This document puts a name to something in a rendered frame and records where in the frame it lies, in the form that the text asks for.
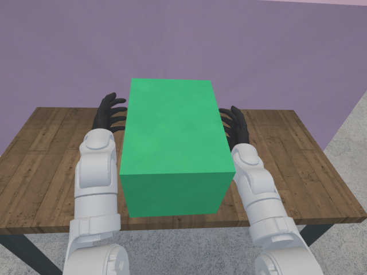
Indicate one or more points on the right robot hand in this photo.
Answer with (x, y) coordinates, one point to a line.
(238, 132)

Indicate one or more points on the carton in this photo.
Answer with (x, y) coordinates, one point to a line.
(176, 158)

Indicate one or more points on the robot right upper arm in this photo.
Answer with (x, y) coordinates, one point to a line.
(286, 261)

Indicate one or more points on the robot left upper arm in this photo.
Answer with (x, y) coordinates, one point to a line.
(111, 259)

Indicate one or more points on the right robot forearm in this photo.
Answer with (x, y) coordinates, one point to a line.
(270, 226)

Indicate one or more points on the left robot hand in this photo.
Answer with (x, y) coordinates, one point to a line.
(102, 118)

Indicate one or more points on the left robot forearm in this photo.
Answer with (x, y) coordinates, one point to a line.
(96, 188)

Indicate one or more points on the table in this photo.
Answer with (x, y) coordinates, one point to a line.
(37, 180)

